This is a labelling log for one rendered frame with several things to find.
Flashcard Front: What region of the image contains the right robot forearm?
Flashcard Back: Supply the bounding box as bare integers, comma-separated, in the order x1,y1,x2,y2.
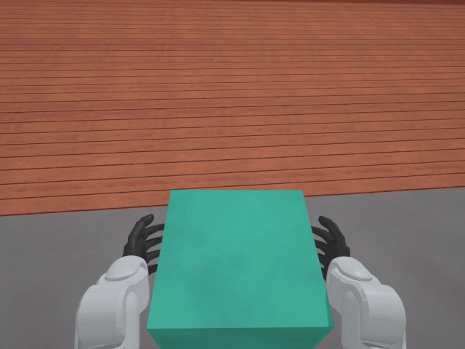
325,257,406,349

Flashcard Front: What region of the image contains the robot left hand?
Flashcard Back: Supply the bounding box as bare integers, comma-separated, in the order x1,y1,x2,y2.
122,214,165,275

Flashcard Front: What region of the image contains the robot right hand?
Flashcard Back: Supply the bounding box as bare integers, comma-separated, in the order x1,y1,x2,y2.
311,216,350,282

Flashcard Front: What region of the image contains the carton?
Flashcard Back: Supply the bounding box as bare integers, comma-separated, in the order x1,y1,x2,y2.
147,190,335,349

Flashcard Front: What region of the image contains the left robot forearm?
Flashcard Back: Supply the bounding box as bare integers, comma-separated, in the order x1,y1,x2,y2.
74,255,150,349

